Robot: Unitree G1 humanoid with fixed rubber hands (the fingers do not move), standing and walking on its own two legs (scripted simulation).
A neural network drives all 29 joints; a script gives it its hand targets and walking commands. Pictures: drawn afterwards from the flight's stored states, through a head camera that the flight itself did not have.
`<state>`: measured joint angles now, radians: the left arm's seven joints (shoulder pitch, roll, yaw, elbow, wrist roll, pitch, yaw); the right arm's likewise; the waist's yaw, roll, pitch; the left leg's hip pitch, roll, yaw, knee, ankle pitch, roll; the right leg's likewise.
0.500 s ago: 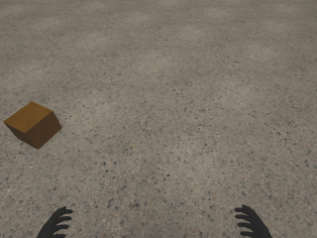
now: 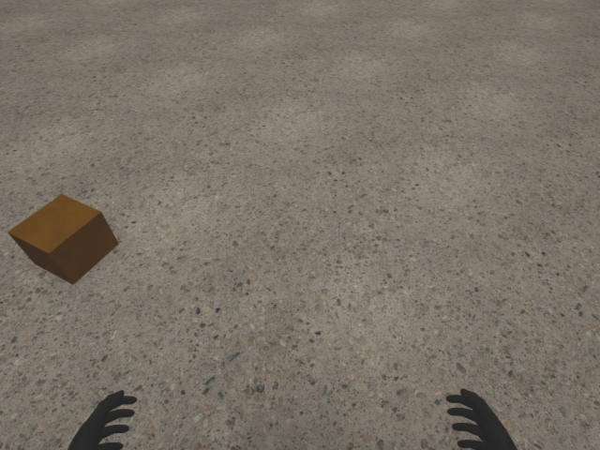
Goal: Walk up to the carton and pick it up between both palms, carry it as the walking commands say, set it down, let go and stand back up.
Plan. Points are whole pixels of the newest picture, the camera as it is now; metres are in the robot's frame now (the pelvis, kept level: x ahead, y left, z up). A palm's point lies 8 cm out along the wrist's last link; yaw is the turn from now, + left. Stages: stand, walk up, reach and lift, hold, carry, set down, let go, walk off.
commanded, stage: stand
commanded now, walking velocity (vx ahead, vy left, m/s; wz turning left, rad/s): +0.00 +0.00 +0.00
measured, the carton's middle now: (67, 238) +1.05 +0.93 -0.65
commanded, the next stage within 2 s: walk up in 0.20 s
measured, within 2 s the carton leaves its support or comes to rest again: neither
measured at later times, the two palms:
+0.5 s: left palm out of the picture +0.13 +0.31 -0.05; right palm (496, 447) +0.16 -0.25 -0.07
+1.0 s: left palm out of the picture +0.13 +0.49 -0.04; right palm (399, 366) +0.27 -0.15 -0.08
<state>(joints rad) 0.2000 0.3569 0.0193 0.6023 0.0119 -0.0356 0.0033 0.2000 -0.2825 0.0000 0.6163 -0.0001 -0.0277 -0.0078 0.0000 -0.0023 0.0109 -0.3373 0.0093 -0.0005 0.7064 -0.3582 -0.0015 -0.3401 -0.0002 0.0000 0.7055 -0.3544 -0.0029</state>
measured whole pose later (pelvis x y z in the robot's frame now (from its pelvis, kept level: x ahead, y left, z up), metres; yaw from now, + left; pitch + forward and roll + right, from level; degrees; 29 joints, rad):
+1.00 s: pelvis +0.10 +0.13 +0.00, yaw +19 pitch -1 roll +0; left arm 0.26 0.51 0.08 0.62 0.01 -0.09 -0.01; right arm 0.34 -0.44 -0.07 0.64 0.00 -0.01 0.10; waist -0.04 0.02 0.04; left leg -0.39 -0.05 -0.05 0.73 -0.33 0.04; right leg -0.50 -0.07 -0.07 0.81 -0.40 -0.04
